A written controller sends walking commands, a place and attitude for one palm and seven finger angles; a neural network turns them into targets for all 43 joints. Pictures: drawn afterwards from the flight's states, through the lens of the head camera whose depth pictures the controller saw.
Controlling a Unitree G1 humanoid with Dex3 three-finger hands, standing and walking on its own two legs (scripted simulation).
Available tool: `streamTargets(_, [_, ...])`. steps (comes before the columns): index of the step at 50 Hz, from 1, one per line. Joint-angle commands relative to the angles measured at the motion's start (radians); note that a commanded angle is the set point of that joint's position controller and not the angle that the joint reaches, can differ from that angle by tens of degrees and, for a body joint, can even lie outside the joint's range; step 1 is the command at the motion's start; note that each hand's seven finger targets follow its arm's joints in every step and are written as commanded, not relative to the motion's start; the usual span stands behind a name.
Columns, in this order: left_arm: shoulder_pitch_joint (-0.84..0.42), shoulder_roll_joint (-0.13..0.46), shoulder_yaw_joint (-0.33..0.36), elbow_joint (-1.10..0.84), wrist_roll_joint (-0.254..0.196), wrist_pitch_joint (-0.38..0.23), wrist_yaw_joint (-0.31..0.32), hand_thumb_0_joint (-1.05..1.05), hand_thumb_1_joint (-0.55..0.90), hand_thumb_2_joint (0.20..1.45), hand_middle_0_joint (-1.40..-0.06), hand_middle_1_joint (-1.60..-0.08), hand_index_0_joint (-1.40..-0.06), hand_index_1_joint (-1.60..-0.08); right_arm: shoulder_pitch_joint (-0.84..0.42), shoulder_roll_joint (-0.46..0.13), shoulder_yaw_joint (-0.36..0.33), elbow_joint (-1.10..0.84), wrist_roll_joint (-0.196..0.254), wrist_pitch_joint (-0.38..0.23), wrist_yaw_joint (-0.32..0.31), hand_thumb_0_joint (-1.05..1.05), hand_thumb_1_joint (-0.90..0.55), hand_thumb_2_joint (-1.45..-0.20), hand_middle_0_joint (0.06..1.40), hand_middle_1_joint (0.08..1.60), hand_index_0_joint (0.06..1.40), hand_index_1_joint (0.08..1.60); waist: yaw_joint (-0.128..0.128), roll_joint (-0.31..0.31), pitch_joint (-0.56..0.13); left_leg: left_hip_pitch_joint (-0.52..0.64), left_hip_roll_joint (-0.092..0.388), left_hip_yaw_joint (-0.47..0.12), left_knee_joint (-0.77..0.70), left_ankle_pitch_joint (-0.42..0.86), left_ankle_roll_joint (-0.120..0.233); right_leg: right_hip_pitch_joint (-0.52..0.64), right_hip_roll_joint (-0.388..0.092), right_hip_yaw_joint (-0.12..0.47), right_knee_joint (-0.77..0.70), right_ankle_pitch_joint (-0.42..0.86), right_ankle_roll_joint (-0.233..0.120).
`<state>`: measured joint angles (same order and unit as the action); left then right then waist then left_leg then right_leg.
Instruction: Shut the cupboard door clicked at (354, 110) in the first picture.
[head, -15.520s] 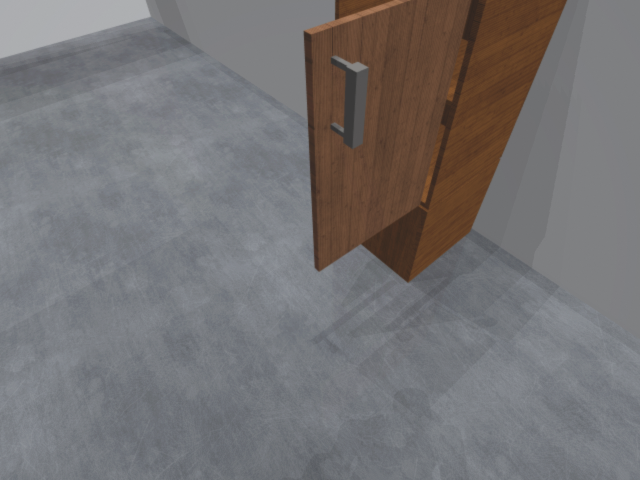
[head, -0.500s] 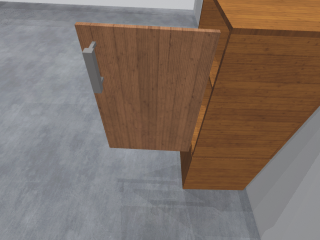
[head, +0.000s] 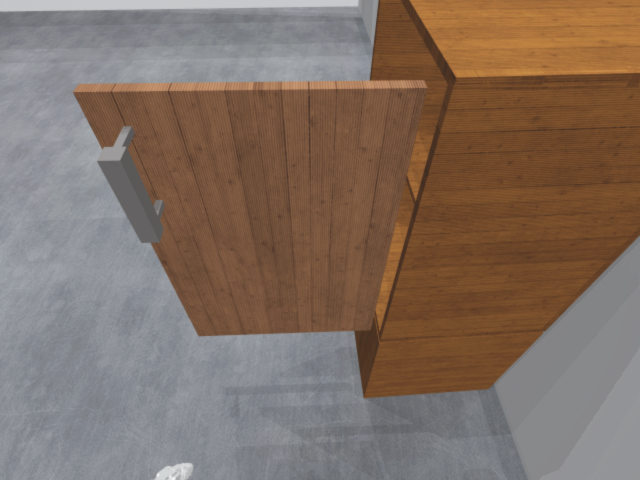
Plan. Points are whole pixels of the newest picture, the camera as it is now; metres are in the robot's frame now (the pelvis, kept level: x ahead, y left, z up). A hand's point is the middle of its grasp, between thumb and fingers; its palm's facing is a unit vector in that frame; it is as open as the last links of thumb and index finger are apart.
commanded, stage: come to a stop and stand still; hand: left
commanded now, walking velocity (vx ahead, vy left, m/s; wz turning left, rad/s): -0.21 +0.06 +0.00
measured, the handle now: (139, 186) +0.43 +0.24 +0.14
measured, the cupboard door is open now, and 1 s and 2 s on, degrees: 88 88 88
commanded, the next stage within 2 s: look again from close up in 0.90 s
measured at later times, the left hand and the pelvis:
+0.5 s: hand out of the picture +0.03 +0.18 -0.17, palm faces +0.10 -0.96 -0.27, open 7.4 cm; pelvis +0.00 -0.02 -0.01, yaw +2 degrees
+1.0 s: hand out of the picture -0.01 +0.15 -0.16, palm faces +0.02 -0.98 -0.22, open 7.4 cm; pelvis -0.01 -0.02 +0.01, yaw +1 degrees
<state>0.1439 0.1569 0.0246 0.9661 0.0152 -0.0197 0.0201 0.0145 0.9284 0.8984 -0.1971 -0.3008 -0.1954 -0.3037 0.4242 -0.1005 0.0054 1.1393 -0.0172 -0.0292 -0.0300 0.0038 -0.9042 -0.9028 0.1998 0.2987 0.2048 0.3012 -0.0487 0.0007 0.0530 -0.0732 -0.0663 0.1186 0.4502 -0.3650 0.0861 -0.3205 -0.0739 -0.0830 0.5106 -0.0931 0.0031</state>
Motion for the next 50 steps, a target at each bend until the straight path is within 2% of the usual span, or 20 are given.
streamTargets(1, [0.181, 0.169, 0.023, 0.029, -0.006, -0.002, 0.029, 0.000, 0.900, 0.900, -0.200, -0.300, -0.200, -0.300, 0.078, -0.078, -0.035, -0.043, 0.019, 0.017, -0.011, 0.000, -0.900, -0.900, 0.200, 0.300, 0.200, 0.300, 0.044, -0.071, -0.036, -0.247, 0.097, -0.082, 0.088, -0.005, -0.103, 0.251, -0.307, 0.228, -0.023, 0.689, -0.193])
streamTargets(4, [0.100, 0.134, 0.028, -0.006, -0.006, 0.013, 0.039, 0.000, 0.900, 0.900, -0.200, -0.300, -0.200, -0.300, 0.070, -0.078, -0.045, -0.043, 0.011, 0.038, -0.013, 0.000, -0.900, -0.900, 0.200, 0.300, 0.200, 0.300, 0.031, -0.117, -0.055, -0.157, 0.138, -0.087, 0.065, 0.288, -0.103, 0.146, -0.207, 0.157, 0.028, 0.566, -0.152])
streamTargets(8, [0.096, 0.117, 0.034, -0.037, -0.006, 0.030, 0.041, 0.000, 0.900, 0.900, -0.200, -0.300, -0.200, -0.300, 0.035, -0.140, -0.073, -0.092, 0.004, 0.040, -0.022, 0.000, -0.900, -0.900, 0.200, 0.300, 0.200, 0.300, 0.036, 0.051, -0.119, -0.037, 0.197, -0.114, 0.089, 0.897, -0.110, 0.091, -0.107, 0.068, 0.178, 0.472, -0.083])
streamTargets(10, [0.036, 0.093, 0.035, -0.069, -0.002, 0.048, 0.043, 0.000, 0.900, 0.900, -0.200, -0.300, -0.200, -0.300, 0.004, -0.157, -0.077, -0.117, -0.003, 0.040, -0.023, 0.000, -0.900, -0.900, 0.200, 0.300, 0.200, 0.300, 0.016, 0.159, -0.067, 0.037, 0.301, -0.199, -0.004, 1.173, -0.043, -0.066, 0.013, 0.015, 0.286, -0.130, -0.024])
streamTargets(12, [0.001, 0.079, 0.043, -0.080, 0.002, 0.067, 0.040, 0.000, 0.900, 0.900, -0.200, -0.300, -0.200, -0.300, -0.046, -0.177, -0.078, -0.144, -0.014, 0.042, -0.030, 0.000, -0.900, -0.900, 0.200, 0.300, 0.200, 0.300, 0.011, 0.101, -0.003, 0.010, 0.362, -0.241, -0.040, 1.127, 0.065, -0.153, 0.057, 0.073, 0.462, -0.382, -0.014])
streamTargets(14, [0.021, 0.062, 0.042, -0.083, 0.005, 0.065, 0.038, 0.000, 0.900, 0.900, -0.200, -0.300, -0.200, -0.300, -0.084, -0.180, -0.076, -0.164, -0.016, 0.040, -0.033, 0.000, -0.900, -0.900, 0.200, 0.300, 0.200, 0.300, 0.026, 0.048, 0.031, 0.041, 0.356, -0.227, -0.027, 1.122, 0.089, -0.213, 0.061, 0.084, 0.498, -0.355, -0.011])
streamTargets(19, [0.082, 0.067, 0.032, -0.071, 0.002, 0.049, 0.026, 0.000, 0.900, 0.900, -0.200, -0.300, -0.200, -0.300, -0.143, -0.211, -0.077, -0.176, -0.011, 0.035, -0.026, 0.000, -0.900, -0.900, 0.200, 0.300, 0.200, 0.300, 0.047, 0.134, -0.038, 0.113, 0.317, -0.178, 0.025, 1.112, 0.067, -0.067, 0.058, 0.043, 0.206, -0.285, -0.008])
streamTargets(20, [0.248, 0.134, 0.039, 0.023, 0.001, -0.005, 0.046, 0.000, 0.900, 0.900, -0.200, -0.300, -0.200, -0.300, -0.201, -0.272, -0.103, -0.206, 0.023, 0.007, -0.010, 0.000, -0.900, -0.900, 0.200, 0.300, 0.200, 0.300, 0.116, 0.035, -0.254, 0.149, 0.291, -0.147, 0.277, 1.217, -0.007, 0.043, 0.039, 0.066, 0.027, -0.100, -0.012])
streamTargets(21, [0.274, 0.148, 0.049, -0.018, 0.002, -0.012, 0.045, 0.000, 0.900, 0.900, -0.200, -0.300, -0.200, -0.300, -0.175, -0.207, -0.092, -0.298, 0.022, -0.006, 0.005, 0.000, -0.900, -0.900, 0.200, 0.300, 0.200, 0.300, 0.110, -0.107, -0.253, -0.091, 0.183, -0.123, 0.376, 0.768, -0.046, 0.230, -0.043, 0.212, 0.012, 0.383, -0.068])
streamTargets(22, [0.315, 0.175, 0.058, -0.004, 0.003, -0.024, 0.046, 0.000, 0.900, 0.900, -0.200, -0.300, -0.200, -0.300, -0.198, -0.160, -0.075, -0.305, 0.021, -0.012, 0.000, 0.000, -0.900, -0.900, 0.200, 0.300, 0.200, 0.300, 0.132, -0.185, -0.260, -0.308, 0.042, -0.092, 0.544, 0.045, -0.072, 0.415, -0.214, 0.410, 0.033, 0.916, -0.198])
streamTargets(23, [0.313, 0.182, 0.040, -0.002, 0.015, -0.035, 0.048, 0.000, 0.900, 0.900, -0.200, -0.300, -0.200, -0.300, -0.209, -0.114, -0.066, -0.301, 0.023, -0.008, -0.003, 0.000, -0.900, -0.900, 0.200, 0.300, 0.200, 0.300, 0.113, -0.095, -0.230, -0.411, 0.021, -0.159, 0.601, -0.195, -0.071, 0.437, -0.271, 0.424, 0.034, 1.003, -0.276])
streamTargets(24, [0.255, 0.198, 0.039, -0.034, 0.022, -0.038, 0.046, 0.000, 0.900, 0.900, -0.200, -0.300, -0.200, -0.300, -0.227, -0.109, -0.067, -0.323, 0.018, -0.006, -0.002, 0.000, -0.900, -0.900, 0.200, 0.300, 0.200, 0.300, 0.098, 0.083, -0.170, -0.411, 0.031, -0.163, 0.483, -0.239, -0.070, 0.383, -0.256, 0.361, 0.025, 0.893, -0.277])
streamTargets(25, [0.220, 0.187, 0.032, -0.043, 0.028, -0.032, 0.042, 0.000, 0.900, 0.900, -0.200, -0.300, -0.200, -0.300, -0.257, -0.095, -0.061, -0.320, 0.017, 0.010, 0.008, 0.000, -0.900, -0.900, 0.200, 0.300, 0.200, 0.300, 0.072, 0.042, -0.090, -0.388, 0.052, -0.134, 0.386, -0.221, -0.072, 0.265, -0.196, 0.291, 0.014, 0.768, -0.226])
streamTargets(28, [0.109, 0.189, 0.016, -0.046, 0.002, -0.022, 0.034, 0.000, 0.900, 0.900, -0.200, -0.300, -0.200, -0.300, -0.115, -0.159, -0.065, -0.258, 0.018, 0.025, 0.013, 0.000, -0.900, -0.900, 0.200, 0.300, 0.200, 0.300, -0.020, -0.227, -0.109, -0.075, 0.063, -0.109, 0.075, 0.156, -0.067, 0.084, -0.084, 0.176, 0.019, 0.377, -0.120])
streamTargets(29, [0.104, 0.185, 0.017, -0.045, -0.003, -0.016, 0.029, 0.000, 0.900, 0.900, -0.200, -0.300, -0.200, -0.300, -0.110, -0.184, -0.066, -0.240, 0.014, 0.019, 0.015, 0.000, -0.900, -0.900, 0.200, 0.300, 0.200, 0.300, -0.011, -0.130, -0.100, 0.001, 0.084, -0.122, 0.041, 0.238, -0.061, 0.011, -0.044, 0.157, 0.020, 0.168, -0.092])
streamTargets(30, [0.114, 0.170, 0.017, -0.052, -0.007, -0.006, 0.027, 0.000, 0.900, 0.900, -0.200, -0.300, -0.200, -0.300, -0.129, -0.229, -0.068, -0.245, 0.007, 0.009, 0.015, 0.000, -0.900, -0.900, 0.200, 0.300, 0.200, 0.300, 0.003, -0.002, -0.066, -0.020, 0.174, -0.212, 0.014, 0.310, -0.030, -0.044, 0.002, 0.138, 0.010, -0.079, -0.055])
streamTargets(32, [0.134, 0.145, 0.008, -0.039, 0.004, 0.012, 0.028, 0.000, 0.900, 0.900, -0.200, -0.300, -0.200, -0.300, -0.215, -0.228, -0.055, -0.248, -0.001, 0.015, 0.016, 0.000, -0.900, -0.900, 0.200, 0.300, 0.200, 0.300, 0.041, 0.109, 0.095, -0.238, 0.220, -0.295, -0.121, 0.023, 0.006, 0.001, 0.044, 0.131, -0.044, -0.331, -0.038])
streamTargets(34, [0.180, 0.142, -0.005, -0.013, 0.008, 0.008, 0.020, 0.000, 0.900, 0.900, -0.200, -0.300, -0.200, -0.300, -0.241, -0.215, -0.044, -0.249, 0.000, 0.019, 0.019, 0.000, -0.900, -0.900, 0.200, 0.300, 0.200, 0.300, 0.059, 0.097, 0.171, -0.304, 0.174, -0.280, -0.165, -0.090, -0.012, 0.001, 0.037, 0.165, -0.086, -0.292, -0.051])
streamTargets(38, [0.208, 0.141, -0.012, 0.006, 0.002, -0.004, 0.013, 0.000, 0.900, 0.900, -0.200, -0.300, -0.200, -0.300, -0.176, -0.190, -0.030, -0.212, 0.002, 0.019, 0.020, 0.000, -0.900, -0.900, 0.200, 0.300, 0.200, 0.300, 0.040, -0.046, 0.074, -0.166, 0.132, -0.204, -0.115, 0.001, -0.039, -0.022, -0.007, 0.215, -0.194, -0.369, -0.052])
streamTargets(50, [0.203, 0.126, -0.013, 0.041, -0.006, -0.011, 0.014, 0.000, 0.900, 0.900, -0.200, -0.300, -0.200, -0.300, -0.091, -0.155, -0.009, -0.103, 0.002, 0.006, 0.017, 0.000, -0.900, -0.900, 0.200, 0.300, 0.200, 0.300, 0.047, -0.004, 0.043, -0.177, 0.130, -0.192, -0.136, 0.083, -0.054, 0.041, -0.027, 0.202, -0.197, -0.313, -0.057])
